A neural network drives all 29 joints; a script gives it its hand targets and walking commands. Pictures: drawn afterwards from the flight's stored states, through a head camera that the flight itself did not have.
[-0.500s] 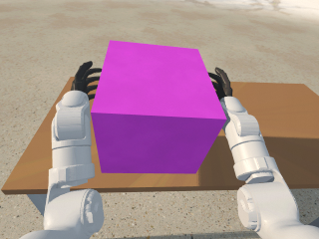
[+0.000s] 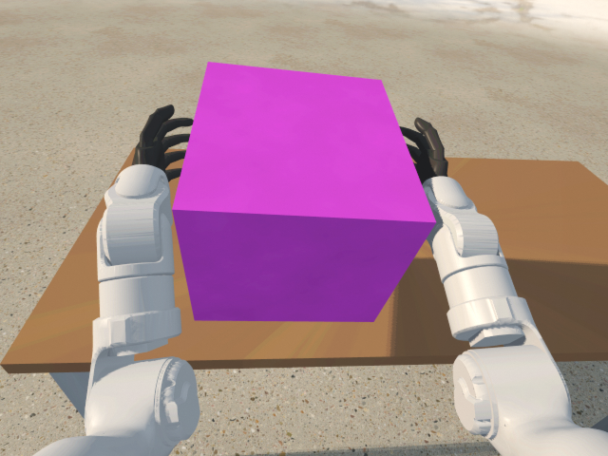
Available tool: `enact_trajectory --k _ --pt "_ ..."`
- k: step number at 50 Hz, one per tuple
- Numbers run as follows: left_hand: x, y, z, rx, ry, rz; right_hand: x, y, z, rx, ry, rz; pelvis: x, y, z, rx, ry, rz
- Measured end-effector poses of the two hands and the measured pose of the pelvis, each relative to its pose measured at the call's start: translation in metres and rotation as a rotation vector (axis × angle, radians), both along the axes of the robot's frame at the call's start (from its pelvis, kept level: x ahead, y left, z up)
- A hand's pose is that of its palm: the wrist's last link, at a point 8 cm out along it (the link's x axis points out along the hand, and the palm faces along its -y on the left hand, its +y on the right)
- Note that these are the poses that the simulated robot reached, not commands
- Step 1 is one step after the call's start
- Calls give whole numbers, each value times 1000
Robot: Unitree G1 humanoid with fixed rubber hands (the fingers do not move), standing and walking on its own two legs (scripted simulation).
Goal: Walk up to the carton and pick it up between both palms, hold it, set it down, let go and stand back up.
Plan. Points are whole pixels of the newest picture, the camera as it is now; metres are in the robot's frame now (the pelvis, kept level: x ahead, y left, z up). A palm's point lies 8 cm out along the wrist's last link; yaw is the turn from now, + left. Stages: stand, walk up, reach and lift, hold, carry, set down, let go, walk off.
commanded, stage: set down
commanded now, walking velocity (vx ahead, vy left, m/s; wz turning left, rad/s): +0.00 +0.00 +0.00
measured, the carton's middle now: (292, 194) +0.40 +0.00 +0.18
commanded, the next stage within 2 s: none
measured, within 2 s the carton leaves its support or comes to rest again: neither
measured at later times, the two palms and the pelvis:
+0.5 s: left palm (167, 196) +0.39 +0.17 +0.19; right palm (407, 205) +0.40 -0.17 +0.16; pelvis +0.02 -0.02 +0.00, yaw +1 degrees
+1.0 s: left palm (164, 208) +0.38 +0.17 +0.17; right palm (400, 206) +0.42 -0.17 +0.15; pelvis +0.01 -0.02 +0.00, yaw +1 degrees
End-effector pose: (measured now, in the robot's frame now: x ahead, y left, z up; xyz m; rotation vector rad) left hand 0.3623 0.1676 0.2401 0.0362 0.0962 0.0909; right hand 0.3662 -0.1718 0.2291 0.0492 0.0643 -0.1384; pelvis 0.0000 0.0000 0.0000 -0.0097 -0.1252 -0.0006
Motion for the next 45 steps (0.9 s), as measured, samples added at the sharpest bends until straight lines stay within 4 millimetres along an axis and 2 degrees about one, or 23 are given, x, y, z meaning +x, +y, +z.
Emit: enact_trajectory --k 6,10,13,19,22,26,35,45 --pt "6 1 12 -4 -59 0 6 0 5 1 -60 3 0 -1 0 6 -2 -5" --pt "8 3 12 11 -86 9 13 2 -3 -8 -87 20 4 -3 0 9 -11 -5" --pt "11 5 1 20 -71 20 19 5 -19 -21 -74 37 7 -5 0 10 -18 0" --pt "19 6 -35 34 -20 27 30 6 -58 -48 -27 52 15 -11 0 8 -4 16" --pt "23 3 -48 37 -19 28 34 3 -68 -62 -30 50 19 -14 0 6 12 22" --pt "27 -3 -55 40 -37 35 38 -3 -68 -77 -52 47 23 -17 0 4 30 26" --pt "26 -6 -54 35 -31 64 45 -5 -60 -96 -51 68 27 -20 0 7 30 21" --pt "18 6 -65 33 23 95 47 7 -76 -85 -2 108 17 -18 0 8 51 24"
